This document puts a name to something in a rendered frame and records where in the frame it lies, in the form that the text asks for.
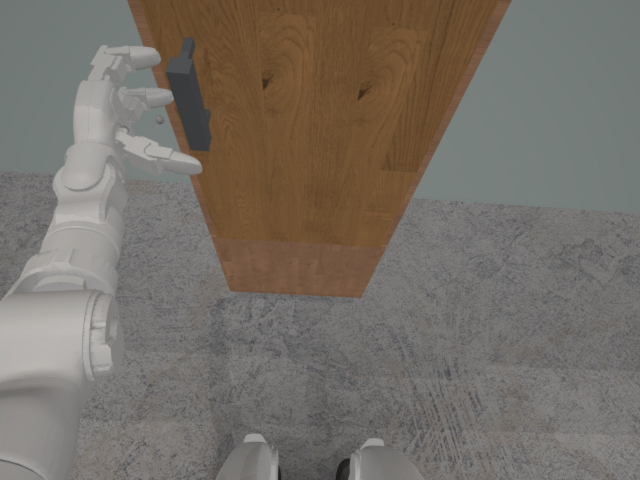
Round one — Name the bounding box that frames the left robot upper arm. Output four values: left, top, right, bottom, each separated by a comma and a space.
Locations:
0, 289, 124, 480

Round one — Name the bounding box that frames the robot left forearm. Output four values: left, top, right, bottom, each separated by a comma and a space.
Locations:
0, 142, 128, 304

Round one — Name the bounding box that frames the cupboard door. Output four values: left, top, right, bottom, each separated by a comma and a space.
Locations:
140, 0, 499, 248

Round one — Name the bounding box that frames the robot shin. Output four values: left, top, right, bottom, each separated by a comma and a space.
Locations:
348, 438, 384, 480
244, 433, 269, 446

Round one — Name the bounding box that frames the handle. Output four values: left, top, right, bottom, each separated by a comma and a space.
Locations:
166, 37, 212, 152

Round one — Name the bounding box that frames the right robot shin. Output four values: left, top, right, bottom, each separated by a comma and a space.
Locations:
348, 438, 384, 480

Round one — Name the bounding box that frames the robot left hand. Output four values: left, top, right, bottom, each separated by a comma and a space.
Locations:
73, 45, 202, 176

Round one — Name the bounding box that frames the left robot shin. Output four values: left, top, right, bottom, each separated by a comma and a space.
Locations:
244, 433, 269, 446

